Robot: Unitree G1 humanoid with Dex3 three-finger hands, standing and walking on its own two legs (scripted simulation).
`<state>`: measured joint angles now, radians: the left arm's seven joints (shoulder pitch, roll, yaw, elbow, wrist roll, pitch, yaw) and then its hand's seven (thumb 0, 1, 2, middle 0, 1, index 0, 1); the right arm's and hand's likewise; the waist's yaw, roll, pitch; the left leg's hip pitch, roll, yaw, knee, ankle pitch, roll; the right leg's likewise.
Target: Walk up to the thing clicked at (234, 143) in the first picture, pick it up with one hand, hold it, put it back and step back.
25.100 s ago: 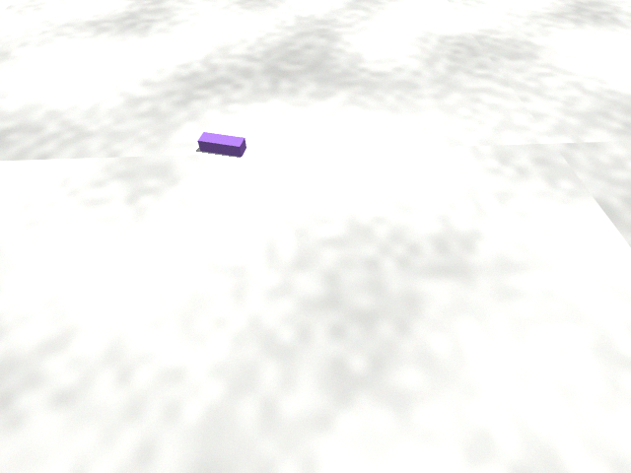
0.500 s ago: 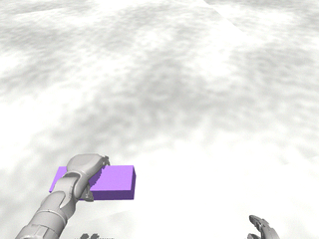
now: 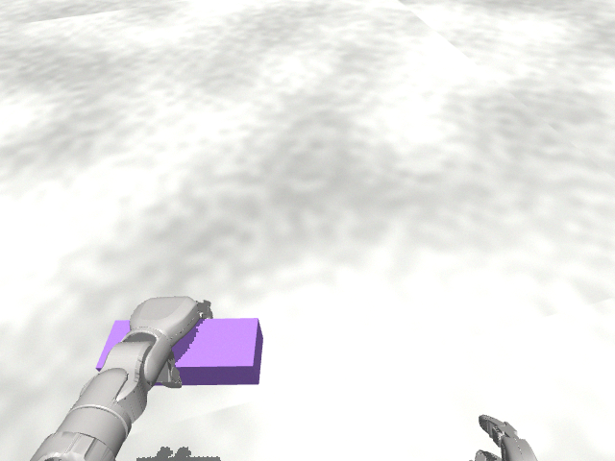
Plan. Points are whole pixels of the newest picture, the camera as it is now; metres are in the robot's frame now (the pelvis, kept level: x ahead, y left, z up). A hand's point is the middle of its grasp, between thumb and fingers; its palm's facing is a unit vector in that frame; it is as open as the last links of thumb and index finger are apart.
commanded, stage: hold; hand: left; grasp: from above
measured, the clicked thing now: (186, 352) +0.29 +0.22 -0.08
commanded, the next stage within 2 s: crouch in 0.02 s
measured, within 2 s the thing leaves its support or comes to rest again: neither
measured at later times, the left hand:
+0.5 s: hand (188, 363) +0.29 +0.22 -0.12, palm faces -0.49 +0.00 -0.87, open 10.6 cm
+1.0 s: hand (230, 370) +0.36 +0.22 -0.37, palm faces -0.46 +0.04 -0.88, open 10.6 cm
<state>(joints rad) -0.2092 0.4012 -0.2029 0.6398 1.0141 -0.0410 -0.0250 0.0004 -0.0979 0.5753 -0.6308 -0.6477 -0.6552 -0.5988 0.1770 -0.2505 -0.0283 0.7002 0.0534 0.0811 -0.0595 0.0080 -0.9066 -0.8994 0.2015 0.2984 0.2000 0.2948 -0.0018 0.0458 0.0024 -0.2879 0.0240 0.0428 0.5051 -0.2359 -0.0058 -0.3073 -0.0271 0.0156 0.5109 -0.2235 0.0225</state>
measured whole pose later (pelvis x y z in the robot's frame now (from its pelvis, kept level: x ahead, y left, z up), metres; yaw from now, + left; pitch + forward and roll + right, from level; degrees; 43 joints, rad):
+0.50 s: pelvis -0.01 +0.00 -0.02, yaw +1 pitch +8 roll +0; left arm -0.33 0.37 -0.19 0.93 1.13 -0.10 0.19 0.00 -0.11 0.60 -0.64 -0.64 -0.66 -0.60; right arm 0.18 -0.25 -0.05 0.72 0.02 0.08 -0.02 0.01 -0.90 -0.90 0.20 0.30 0.20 0.30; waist -0.04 0.01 -0.04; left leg -0.55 0.02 0.02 0.72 -0.32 -0.01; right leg -0.55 -0.03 0.00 0.71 -0.30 0.02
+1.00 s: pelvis -0.05 +0.01 -0.22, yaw +0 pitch +33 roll -2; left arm -0.71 0.42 -0.06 1.24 1.18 -0.05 0.37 0.00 -0.10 0.55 -0.66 -0.62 -0.68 -0.57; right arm 0.25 -0.23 -0.06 0.76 -0.06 -0.01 -0.02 0.00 -0.90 -0.89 0.20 0.30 0.20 0.29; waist -0.17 0.05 -0.19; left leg -1.65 0.03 -0.02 1.68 -0.61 0.01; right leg -1.64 -0.02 0.01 1.64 -0.58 0.04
